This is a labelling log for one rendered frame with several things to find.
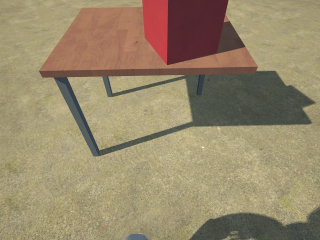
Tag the table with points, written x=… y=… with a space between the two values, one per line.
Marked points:
x=110 y=41

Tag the carton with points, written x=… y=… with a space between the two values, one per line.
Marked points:
x=181 y=30

